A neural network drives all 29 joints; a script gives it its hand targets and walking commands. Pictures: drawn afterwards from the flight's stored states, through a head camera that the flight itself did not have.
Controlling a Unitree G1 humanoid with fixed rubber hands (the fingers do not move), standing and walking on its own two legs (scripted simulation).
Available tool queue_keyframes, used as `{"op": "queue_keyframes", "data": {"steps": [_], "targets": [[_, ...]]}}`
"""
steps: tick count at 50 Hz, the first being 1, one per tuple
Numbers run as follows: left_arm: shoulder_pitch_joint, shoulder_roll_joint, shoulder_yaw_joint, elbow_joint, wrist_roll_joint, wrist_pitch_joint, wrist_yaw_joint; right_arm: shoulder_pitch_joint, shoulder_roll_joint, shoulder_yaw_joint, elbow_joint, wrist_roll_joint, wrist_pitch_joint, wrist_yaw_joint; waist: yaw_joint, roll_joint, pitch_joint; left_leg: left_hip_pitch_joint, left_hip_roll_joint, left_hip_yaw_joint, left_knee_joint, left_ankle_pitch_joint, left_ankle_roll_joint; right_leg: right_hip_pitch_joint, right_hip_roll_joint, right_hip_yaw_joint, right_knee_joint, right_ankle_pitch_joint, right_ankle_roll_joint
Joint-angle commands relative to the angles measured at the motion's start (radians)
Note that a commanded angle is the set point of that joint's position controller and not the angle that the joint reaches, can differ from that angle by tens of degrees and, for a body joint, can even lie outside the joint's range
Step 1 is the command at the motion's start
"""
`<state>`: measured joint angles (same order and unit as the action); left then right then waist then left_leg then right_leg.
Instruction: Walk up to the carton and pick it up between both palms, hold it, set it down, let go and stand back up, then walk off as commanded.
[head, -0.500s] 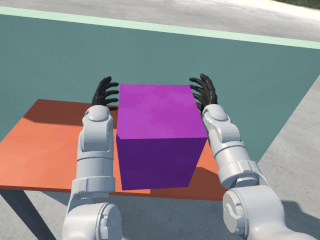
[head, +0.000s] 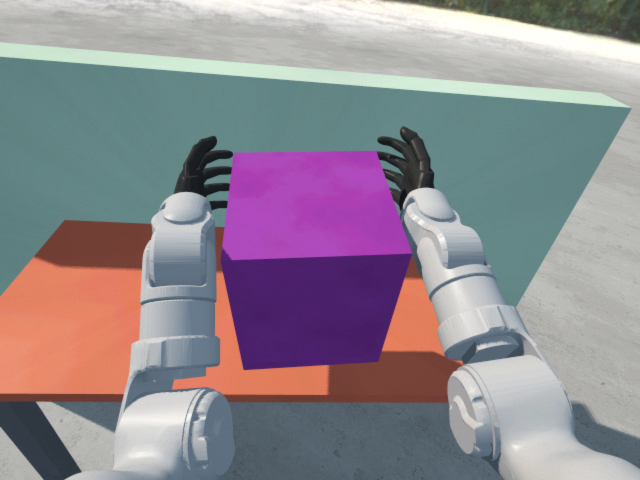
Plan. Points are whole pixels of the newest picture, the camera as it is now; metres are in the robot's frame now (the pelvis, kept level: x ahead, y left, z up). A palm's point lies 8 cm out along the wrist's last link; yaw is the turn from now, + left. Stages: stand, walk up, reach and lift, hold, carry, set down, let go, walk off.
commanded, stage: reach and lift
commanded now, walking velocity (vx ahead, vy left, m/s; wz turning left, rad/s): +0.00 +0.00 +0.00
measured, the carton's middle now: (309, 261) +0.34 +0.00 +0.16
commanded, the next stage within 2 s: hold in 0.98 s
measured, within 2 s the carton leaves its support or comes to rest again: neither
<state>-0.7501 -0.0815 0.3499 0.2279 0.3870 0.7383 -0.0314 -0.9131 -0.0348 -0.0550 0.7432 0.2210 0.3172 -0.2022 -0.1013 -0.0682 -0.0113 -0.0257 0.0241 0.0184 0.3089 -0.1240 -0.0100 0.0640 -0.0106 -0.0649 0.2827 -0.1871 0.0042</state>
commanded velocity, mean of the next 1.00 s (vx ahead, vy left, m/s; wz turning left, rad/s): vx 0.00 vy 0.00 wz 0.00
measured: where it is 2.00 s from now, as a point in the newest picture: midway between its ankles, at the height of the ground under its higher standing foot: outside the picture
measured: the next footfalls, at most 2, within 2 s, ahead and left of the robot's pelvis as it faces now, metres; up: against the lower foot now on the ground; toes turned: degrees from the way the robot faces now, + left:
none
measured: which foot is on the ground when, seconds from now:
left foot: down 0.00-1.00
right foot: down 0.00-1.00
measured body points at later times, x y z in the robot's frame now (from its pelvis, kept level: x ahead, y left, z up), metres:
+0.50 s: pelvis +0.01 +0.00 +0.00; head -0.07 +0.02 +0.44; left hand +0.39 +0.12 +0.25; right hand +0.40 -0.14 +0.28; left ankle +0.04 +0.12 -0.75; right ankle -0.01 -0.12 -0.75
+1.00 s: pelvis +0.01 -0.01 +0.00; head -0.07 +0.01 +0.44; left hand +0.39 +0.12 +0.27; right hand +0.40 -0.14 +0.31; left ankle +0.04 +0.12 -0.75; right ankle -0.01 -0.12 -0.75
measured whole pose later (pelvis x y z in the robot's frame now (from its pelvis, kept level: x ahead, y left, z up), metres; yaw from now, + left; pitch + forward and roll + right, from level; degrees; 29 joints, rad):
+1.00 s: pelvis +0.01 -0.01 +0.00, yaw +0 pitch -7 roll +0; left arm -0.83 -0.03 0.37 0.23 0.32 0.88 -0.04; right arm -1.07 -0.11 0.04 0.75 0.39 0.51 -0.29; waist -0.11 -0.03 -0.09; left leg -0.05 0.04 0.02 0.32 -0.15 -0.03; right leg 0.04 0.00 -0.06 0.29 -0.21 -0.01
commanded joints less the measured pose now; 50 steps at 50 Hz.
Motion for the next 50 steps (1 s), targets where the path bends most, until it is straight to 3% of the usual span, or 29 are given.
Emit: {"op": "queue_keyframes", "data": {"steps": [1,2,4,6,7,9,11,12,13,14,16,17,18,19,22,23,25,27,30,33,37,39,42,43,46,47,48,49,50], "targets": [[-0.667,-0.465,-0.397,-0.018,-0.114,-0.041,-0.101,-0.697,0.555,0.259,-0.216,0.084,-0.017,0.078,0.021,0.097,-0.278,0.156,-0.043,0.027,-0.027,0.088,-0.006,-0.125,0.080,-0.031,-0.059,0.058,0.050],[-0.683,-0.470,-0.410,-0.003,-0.136,-0.039,-0.107,-0.691,0.559,0.243,-0.203,0.081,-0.012,0.072,-0.005,0.088,-0.303,0.145,-0.058,0.030,-0.022,0.082,-0.009,-0.115,0.074,-0.034,-0.058,0.058,0.057],[-0.695,-0.483,-0.409,-0.015,-0.141,-0.035,-0.096,-0.690,0.540,0.243,-0.173,0.085,-0.007,0.077,0.006,0.116,-0.308,0.153,-0.052,0.031,-0.023,0.076,-0.010,-0.135,0.071,-0.035,-0.061,0.052,0.046],[-0.637,-0.465,-0.395,-0.025,-0.120,-0.023,-0.102,-0.668,0.565,0.268,-0.190,0.111,0.007,0.070,0.021,0.099,-0.299,0.171,-0.054,0.030,-0.016,0.118,-0.006,-0.119,0.067,-0.029,-0.059,0.115,0.057],[-0.652,-0.463,-0.396,-0.013,-0.149,-0.024,-0.099,-0.697,0.569,0.275,-0.226,0.119,0.009,0.061,0.008,0.063,-0.342,0.182,-0.053,0.023,-0.006,0.130,0.000,-0.108,0.072,-0.024,-0.056,0.136,0.063],[-0.668,-0.454,-0.390,-0.007,-0.140,-0.027,-0.102,-0.649,0.543,0.250,-0.136,0.114,0.032,0.064,-0.001,0.071,-0.287,0.161,-0.049,0.021,-0.014,0.107,-0.006,-0.117,0.078,-0.026,-0.061,0.096,0.050],[-0.717,-0.477,-0.421,-0.039,-0.162,-0.024,-0.097,-0.720,0.561,0.266,-0.227,0.133,0.020,0.061,-0.004,0.086,-0.349,0.176,-0.052,0.024,-0.011,0.135,-0.014,-0.110,0.082,-0.030,-0.047,0.126,0.059],[-0.772,-0.505,-0.448,-0.054,-0.179,-0.035,-0.090,-0.710,0.561,0.247,-0.184,0.132,0.023,0.062,-0.034,0.119,-0.384,0.172,-0.055,0.015,-0.001,0.135,-0.025,-0.117,0.081,-0.025,-0.045,0.121,0.056],[-0.737,-0.491,-0.441,-0.074,-0.179,-0.031,-0.084,-0.721,0.563,0.285,-0.220,0.158,0.028,0.064,-0.001,0.111,-0.400,0.175,-0.052,0.013,0.009,0.182,-0.021,-0.085,0.083,-0.018,-0.035,0.169,0.050],[-0.697,-0.507,-0.472,-0.062,-0.181,-0.029,-0.086,-0.674,0.541,0.271,-0.190,0.151,0.034,0.059,-0.036,0.130,-0.356,0.193,-0.048,0.010,0.010,0.210,-0.039,-0.108,0.084,-0.028,-0.035,0.203,0.054],[-0.729,-0.471,-0.429,-0.048,-0.177,-0.023,-0.095,-0.697,0.570,0.285,-0.175,0.153,0.062,0.048,-0.014,0.076,-0.373,0.180,-0.058,0.013,0.004,0.138,-0.009,-0.096,0.077,-0.013,-0.053,0.136,0.066],[-0.754,-0.480,-0.457,-0.094,-0.178,-0.025,-0.085,-0.690,0.559,0.269,-0.173,0.163,0.055,0.055,-0.021,0.134,-0.354,0.181,-0.056,0.010,-0.006,0.148,-0.025,-0.114,0.079,-0.020,-0.049,0.143,0.059],[-0.737,-0.467,-0.421,-0.039,-0.173,-0.011,-0.083,-0.737,0.541,0.286,-0.193,0.166,0.056,0.056,0.005,0.107,-0.343,0.172,-0.053,0.017,-0.004,0.130,-0.017,-0.121,0.081,-0.022,-0.050,0.120,0.060],[-0.710,-0.459,-0.426,-0.040,-0.177,-0.007,-0.100,-0.679,0.555,0.285,-0.212,0.163,0.065,0.043,-0.013,0.098,-0.333,0.154,-0.063,0.030,0.006,0.143,-0.018,-0.080,0.074,-0.007,-0.045,0.160,0.066],[-0.697,-0.450,-0.407,-0.055,-0.172,0.001,-0.113,-0.687,0.584,0.323,-0.216,0.184,0.090,0.029,-0.002,0.064,-0.359,0.189,-0.065,0.018,0.010,0.190,-0.006,-0.078,0.071,-0.006,-0.037,0.236,0.086],[-0.766,-0.413,-0.382,-0.057,-0.163,-0.001,-0.108,-0.747,0.599,0.339,-0.224,0.199,0.094,0.029,0.028,0.066,-0.365,0.168,-0.070,0.022,0.012,0.155,0.000,-0.093,0.071,0.000,-0.045,0.204,0.085],[-0.721,-0.449,-0.409,-0.093,-0.182,0.010,-0.111,-0.731,0.587,0.352,-0.264,0.223,0.105,0.026,0.016,0.063,-0.393,0.186,-0.066,0.013,0.024,0.233,-0.013,-0.063,0.081,0.003,-0.023,0.300,0.084],[-0.774,-0.444,-0.425,-0.082,-0.195,0.014,-0.114,-0.713,0.574,0.306,-0.199,0.215,0.117,0.021,-0.008,0.106,-0.329,0.157,-0.069,0.013,0.006,0.189,-0.027,-0.103,0.083,-0.008,-0.036,0.217,0.074],[-0.807,-0.451,-0.423,-0.109,-0.206,0.013,-0.115,-0.725,0.584,0.318,-0.229,0.231,0.131,0.018,-0.007,0.089,-0.386,0.168,-0.067,0.013,0.009,0.188,-0.018,-0.084,0.085,-0.006,-0.029,0.222,0.080],[-0.737,-0.391,-0.339,-0.009,-0.181,0.036,-0.131,-0.754,0.598,0.327,-0.236,0.234,0.146,0.008,0.027,0.034,-0.332,0.148,-0.077,0.027,-0.002,0.151,0.000,-0.087,0.072,0.008,-0.038,0.254,0.106],[-0.729,-0.385,-0.337,-0.051,-0.175,0.048,-0.136,-0.754,0.591,0.348,-0.250,0.263,0.167,-0.002,0.037,0.048,-0.372,0.181,-0.077,0.024,0.005,0.202,-0.007,-0.067,0.079,0.004,-0.029,0.341,0.112],[-0.760,-0.410,-0.398,-0.085,-0.206,0.050,-0.134,-0.700,0.569,0.321,-0.224,0.269,0.183,-0.004,-0.017,0.099,-0.372,0.184,-0.074,0.008,0.022,0.225,-0.027,-0.074,0.085,0.007,-0.027,0.345,0.097],[-0.789,-0.392,-0.356,-0.034,-0.192,0.060,-0.148,-0.766,0.576,0.314,-0.237,0.263,0.188,-0.005,0.001,0.053,-0.343,0.146,-0.071,0.014,-0.002,0.128,-0.004,-0.082,0.078,0.007,-0.032,0.232,0.109],[-0.829,-0.398,-0.368,-0.029,-0.194,0.056,-0.145,-0.761,0.572,0.296,-0.167,0.247,0.202,0.002,-0.003,0.064,-0.305,0.128,-0.066,0.017,-0.014,0.122,-0.014,-0.109,0.085,-0.001,-0.037,0.188,0.095],[-0.831,-0.449,-0.446,-0.140,-0.242,0.059,-0.124,-0.734,0.538,0.302,-0.223,0.292,0.203,0.005,-0.041,0.160,-0.388,0.156,-0.061,0.003,0.018,0.255,-0.049,-0.061,0.098,-0.007,-0.001,0.302,0.077],[-0.845,-0.427,-0.421,-0.113,-0.221,0.063,-0.124,-0.750,0.528,0.289,-0.209,0.290,0.200,0.011,-0.028,0.157,-0.347,0.127,-0.063,0.008,0.011,0.216,-0.047,-0.076,0.098,-0.003,-0.014,0.235,0.077],[-0.806,-0.413,-0.402,-0.106,-0.225,0.067,-0.131,-0.746,0.556,0.315,-0.233,0.283,0.210,0.004,-0.018,0.093,-0.349,0.120,-0.068,0.016,0.004,0.182,-0.035,-0.067,0.094,0.001,-0.021,0.236,0.091],[-0.826,-0.399,-0.379,-0.050,-0.209,0.076,-0.131,-0.771,0.551,0.309,-0.197,0.283,0.218,0.006,-0.011,0.106,-0.326,0.105,-0.068,0.014,-0.003,0.136,-0.027,-0.085,0.088,0.008,-0.027,0.191,0.086],[-0.825,-0.391,-0.365,-0.059,-0.202,0.073,-0.133,-0.794,0.575,0.318,-0.224,0.285,0.219,0.006,0.019,0.074,-0.348,0.115,-0.061,0.020,-0.005,0.137,-0.015,-0.082,0.083,0.010,-0.025,0.212,0.090]]}}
